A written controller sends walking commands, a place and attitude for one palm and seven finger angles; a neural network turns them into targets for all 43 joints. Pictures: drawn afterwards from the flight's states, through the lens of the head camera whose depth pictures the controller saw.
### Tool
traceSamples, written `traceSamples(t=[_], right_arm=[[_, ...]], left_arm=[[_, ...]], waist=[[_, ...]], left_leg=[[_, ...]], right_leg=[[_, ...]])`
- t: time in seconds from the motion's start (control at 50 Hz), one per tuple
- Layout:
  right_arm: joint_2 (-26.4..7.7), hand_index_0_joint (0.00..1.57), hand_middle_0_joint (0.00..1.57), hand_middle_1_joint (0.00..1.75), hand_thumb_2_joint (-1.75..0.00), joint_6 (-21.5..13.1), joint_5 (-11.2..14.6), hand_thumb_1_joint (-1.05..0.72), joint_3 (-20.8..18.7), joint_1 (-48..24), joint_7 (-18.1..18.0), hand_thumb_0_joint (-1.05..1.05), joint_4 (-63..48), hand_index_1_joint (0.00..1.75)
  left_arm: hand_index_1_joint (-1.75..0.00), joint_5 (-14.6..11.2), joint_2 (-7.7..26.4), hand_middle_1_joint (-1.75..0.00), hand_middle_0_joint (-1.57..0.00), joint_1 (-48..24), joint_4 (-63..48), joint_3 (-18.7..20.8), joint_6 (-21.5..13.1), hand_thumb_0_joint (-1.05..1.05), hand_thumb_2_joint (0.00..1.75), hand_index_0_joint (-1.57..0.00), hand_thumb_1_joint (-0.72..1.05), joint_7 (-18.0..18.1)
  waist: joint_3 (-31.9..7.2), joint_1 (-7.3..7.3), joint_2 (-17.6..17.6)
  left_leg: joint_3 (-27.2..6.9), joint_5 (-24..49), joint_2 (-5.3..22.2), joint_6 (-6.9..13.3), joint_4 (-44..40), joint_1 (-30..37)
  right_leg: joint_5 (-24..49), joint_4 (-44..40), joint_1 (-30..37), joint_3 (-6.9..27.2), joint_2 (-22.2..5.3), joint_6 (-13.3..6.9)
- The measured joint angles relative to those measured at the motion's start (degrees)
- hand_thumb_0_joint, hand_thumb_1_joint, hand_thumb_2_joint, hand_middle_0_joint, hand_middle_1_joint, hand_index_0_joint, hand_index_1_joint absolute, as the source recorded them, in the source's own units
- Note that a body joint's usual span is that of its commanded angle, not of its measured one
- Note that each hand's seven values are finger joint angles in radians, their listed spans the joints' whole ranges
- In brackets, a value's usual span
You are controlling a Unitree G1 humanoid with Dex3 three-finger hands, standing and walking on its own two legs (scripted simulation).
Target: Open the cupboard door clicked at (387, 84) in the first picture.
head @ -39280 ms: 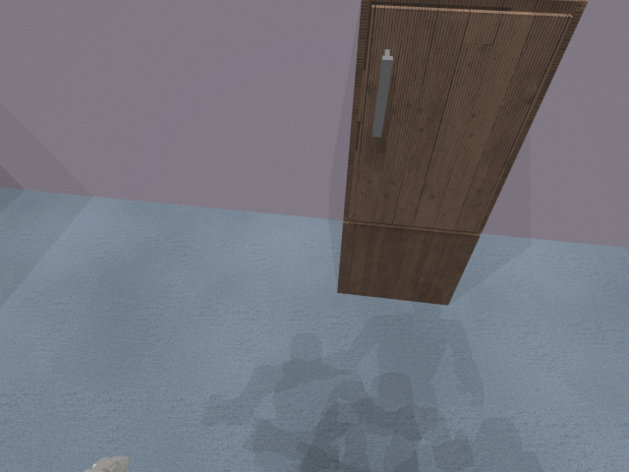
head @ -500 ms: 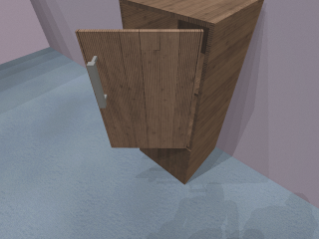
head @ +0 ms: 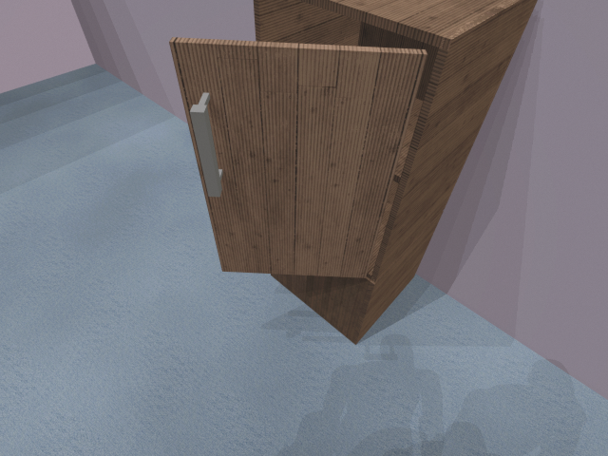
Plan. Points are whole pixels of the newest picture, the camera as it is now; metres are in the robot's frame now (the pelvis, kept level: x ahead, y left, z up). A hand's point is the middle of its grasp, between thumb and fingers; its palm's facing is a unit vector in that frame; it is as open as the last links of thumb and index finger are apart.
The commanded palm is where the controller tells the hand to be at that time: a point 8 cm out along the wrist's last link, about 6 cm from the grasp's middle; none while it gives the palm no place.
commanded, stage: come to a stop and stand still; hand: left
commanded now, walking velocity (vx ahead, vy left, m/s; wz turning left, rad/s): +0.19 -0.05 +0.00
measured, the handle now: (210, 147) +0.58 +0.21 +0.08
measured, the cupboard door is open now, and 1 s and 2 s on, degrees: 40 40 40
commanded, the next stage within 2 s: none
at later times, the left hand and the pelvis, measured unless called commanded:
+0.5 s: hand out of the picture +0.04 +0.16 -0.18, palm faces +0.03 -0.97 -0.22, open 7.3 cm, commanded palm none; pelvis +0.03 -0.02 +0.00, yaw -1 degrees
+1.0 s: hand out of the picture -0.02 +0.22 -0.16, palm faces +0.00 -0.97 -0.25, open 7.4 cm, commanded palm none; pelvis -0.05 +0.02 +0.00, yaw -1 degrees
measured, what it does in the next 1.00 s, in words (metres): shifts its weight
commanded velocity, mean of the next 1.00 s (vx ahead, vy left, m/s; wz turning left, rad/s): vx -0.04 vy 0.02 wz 0.00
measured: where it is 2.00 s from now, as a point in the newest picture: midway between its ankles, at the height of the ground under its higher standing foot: outside the picture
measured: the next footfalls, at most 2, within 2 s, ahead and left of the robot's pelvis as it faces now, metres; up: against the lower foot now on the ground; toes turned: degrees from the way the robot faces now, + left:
left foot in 1.88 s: -0.14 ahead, +0.10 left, +0.00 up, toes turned +2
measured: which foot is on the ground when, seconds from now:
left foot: down 0.00-1.00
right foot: down 0.00-1.00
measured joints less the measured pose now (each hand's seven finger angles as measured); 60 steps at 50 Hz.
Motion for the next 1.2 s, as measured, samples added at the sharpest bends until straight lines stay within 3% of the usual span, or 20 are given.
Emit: traceSamples(t=[0.08, 0.14, 0.3, 0.42, 0.5, 0.54, 0.58, 0.64, 0.7, 0.76, 0.8, 0.86, 0.98, 1.2], right_arm=[[-0.24, 0.20, 0.20, 0.30, -0.90, -0.11, 0.01, -0.91, -0.49, 0.31, -0.10, 0.00, -0.19, 0.30], [-0.43, 0.20, 0.20, 0.30, -0.90, -0.43, 0.09, -0.91, -0.62, 0.58, -0.36, 0.00, -0.23, 0.30], [-0.09, 0.20, 0.20, 0.30, -0.89, -0.13, 0.58, -0.92, -0.34, -2.31, -1.59, 0.01, 0.15, 0.30], [-0.94, 0.20, 0.20, 0.30, -0.89, 0.75, 0.56, -0.92, -1.56, -4.62, -1.55, 0.01, -1.99, 0.30], [-1.69, 0.20, 0.20, 0.30, -0.90, 1.31, 0.45, -0.92, -2.08, -5.62, -1.19, 0.00, -3.64, 0.30], [-2.17, 0.20, 0.20, 0.30, -0.90, 1.44, 0.42, -0.91, -2.16, -6.24, -0.96, 0.00, -4.13, 0.30], [-2.76, 0.20, 0.20, 0.30, -0.90, 1.81, 0.64, -0.91, -2.14, -7.29, -0.54, 0.00, -5.41, 0.30], [-2.56, 0.20, 0.20, 0.30, -0.90, 1.63, 0.80, -0.91, -2.04, -7.75, 0.22, 0.00, -7.93, 0.30], [-2.35, 0.20, 0.20, 0.30, -0.90, 1.02, 0.41, -0.91, -1.87, -7.25, 0.53, 0.00, -9.13, 0.30], [-2.75, 0.20, 0.20, 0.30, -0.90, 1.00, 0.18, -0.91, -1.39, -6.08, 0.39, 0.00, -9.53, 0.30], [-2.82, 0.20, 0.20, 0.30, -0.90, 1.32, 0.05, -0.91, -1.00, -6.03, 0.63, 0.00, -9.40, 0.30], [-3.20, 0.20, 0.20, 0.30, -0.89, 1.87, -0.05, -0.91, -1.04, -6.19, 0.89, 0.00, -8.90, 0.30], [-4.30, 0.20, 0.20, 0.30, -0.89, 2.07, -0.29, -0.91, -1.27, -4.82, 1.47, 0.00, -7.96, 0.30], [-5.91, 0.20, 0.20, 0.30, -0.89, 2.76, -0.05, -0.91, -1.94, -3.72, 1.19, 0.00, -4.13, 0.30]], left_arm=[[-0.30, 0.44, -0.13, -0.30, -0.20, 0.87, 0.57, 0.23, 0.02, 0.01, 0.90, -0.20, 0.91, -0.42], [-0.30, 0.43, -0.32, -0.30, -0.20, 0.84, 0.76, 0.42, -0.41, 0.01, 0.90, -0.20, 0.91, -0.44], [-0.30, -0.70, -0.43, -0.30, -0.20, -1.54, -0.44, 0.07, -1.93, 0.01, 0.90, -0.20, 0.91, 1.13], [-0.30, -0.68, 1.58, -0.30, -0.20, -3.67, -2.57, 1.01, -0.68, 0.02, 0.90, -0.20, 0.92, 1.71], [-0.30, -0.51, 3.13, -0.30, -0.20, -4.44, -4.26, 1.50, -0.07, 0.01, 0.90, -0.20, 0.91, 1.65], [-0.30, -0.45, 3.54, -0.30, -0.20, -5.03, -4.69, 1.54, 0.35, 0.01, 0.90, -0.20, 0.91, 1.62], [-0.30, -0.21, 3.32, -0.30, -0.20, -6.04, -5.31, 1.30, -0.23, 0.01, 0.90, -0.20, 0.91, 2.14], [-0.30, -0.12, 3.89, -0.30, -0.20, -5.55, -7.58, 1.30, -1.85, 0.01, 0.90, -0.20, 0.91, 2.36], [-0.30, -0.71, 4.33, -0.30, -0.20, -5.71, -7.99, 0.98, -0.94, 0.01, 0.90, -0.20, 0.91, 1.98], [-0.30, -0.79, 4.10, -0.30, -0.20, -6.39, -8.39, 0.56, 0.47, 0.01, 0.90, -0.20, 0.91, 1.50], [-0.30, -0.50, 4.15, -0.30, -0.20, -6.85, -8.90, 0.61, 0.73, 0.01, 0.90, -0.20, 0.91, 1.12], [-0.30, -0.23, 4.08, -0.30, -0.20, -6.83, -9.01, 0.58, 0.72, 0.01, 0.90, -0.20, 0.91, 0.49], [-0.30, 0.11, 4.19, -0.30, -0.20, -4.45, -8.45, 0.64, 1.15, 0.01, 0.90, -0.20, 0.91, -0.10], [-0.30, 0.23, 4.33, -0.30, -0.20, -0.07, -4.32, 1.28, 1.47, 0.01, 0.90, -0.20, 0.91, -0.48]], waist=[[-0.61, 0.05, -0.39], [-0.77, 0.00, 0.17], [0.45, -0.22, 0.99], [1.78, 0.03, 0.11], [1.38, 0.23, -0.52], [0.95, 0.27, -0.04], [1.95, -0.23, 1.78], [2.74, -0.38, 1.72], [2.47, -0.78, 0.84], [1.18, -0.22, 1.73], [0.97, 0.14, 2.00], [1.07, 0.05, 2.86], [0.74, -0.34, 3.65], [2.14, 0.38, 2.83]], left_leg=[[0.38, -1.98, -0.26, 0.07, 1.38, 0.36], [0.24, -3.56, 0.09, -0.24, 2.55, 0.56], [-0.82, -4.34, 1.78, -2.27, 2.44, 1.14], [-0.29, -0.77, 2.10, -3.32, 4.05, 0.13], [0.43, -1.44, 1.61, -3.67, 5.64, -1.08], [0.39, -4.35, 1.63, -2.97, 4.65, -1.01], [-0.59, -5.53, 2.77, -1.94, 7.48, -3.03], [-2.08, -5.79, 3.12, -2.88, 9.56, -4.80], [-1.21, -3.09, 1.73, -1.07, 8.25, -2.84], [-0.64, -2.16, 0.89, 0.19, 7.27, -1.79], [-0.14, -1.30, 0.39, 0.56, 6.93, -1.96], [-0.06, 0.32, 0.18, 0.69, 5.76, -2.19], [-0.27, 3.03, -0.04, 0.85, 1.86, -3.44], [-0.60, 4.84, -0.23, 0.49, -0.70, -4.33]], right_leg=[[-2.53, 2.59, -0.28, 0.41, -0.27, -0.80], [-3.56, 2.95, 0.30, 0.33, 0.01, -0.08], [-2.51, 1.03, 1.66, -0.64, 1.69, -0.40], [0.74, 3.05, 0.43, -0.46, 1.67, -0.62], [-1.50, 2.29, 0.48, 0.22, 1.17, -0.96], [-4.17, 2.24, -0.14, 0.48, 1.44, -0.80], [-2.47, 3.12, -1.19, -0.42, 2.51, -0.39], [-1.98, 4.00, -1.44, -0.27, 2.82, -0.54], [-1.79, 7.11, -1.41, 0.34, 1.31, -0.19], [-6.78, 7.70, -1.25, 1.27, 0.50, -0.07], [-4.26, 6.13, -1.29, 1.91, 0.00, 0.25], [1.59, 4.00, -1.34, 2.17, -0.11, 1.13], [0.65, 1.42, -2.90, 2.71, 0.25, 0.60], [1.40, 0.07, -4.15, 3.35, 0.67, 0.14]])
